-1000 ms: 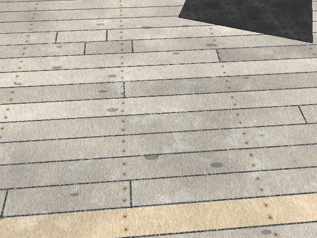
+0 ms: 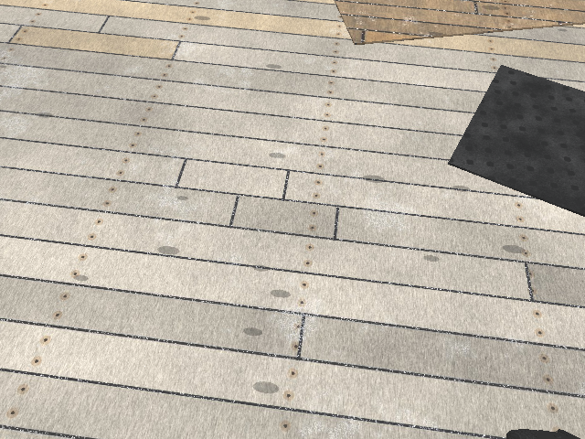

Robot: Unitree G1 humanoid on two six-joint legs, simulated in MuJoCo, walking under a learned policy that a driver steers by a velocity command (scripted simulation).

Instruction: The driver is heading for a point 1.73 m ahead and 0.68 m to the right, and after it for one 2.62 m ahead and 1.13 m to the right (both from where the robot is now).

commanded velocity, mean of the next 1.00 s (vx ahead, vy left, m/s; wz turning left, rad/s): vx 0.50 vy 0.00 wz -0.51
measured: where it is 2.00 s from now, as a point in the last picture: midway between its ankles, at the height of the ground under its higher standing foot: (470, 270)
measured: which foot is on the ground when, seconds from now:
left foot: down 0.00-0.42, up 0.44-0.88, down 0.90-1.00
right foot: up 0.00-0.40, down 0.42-0.90, up 0.92-1.00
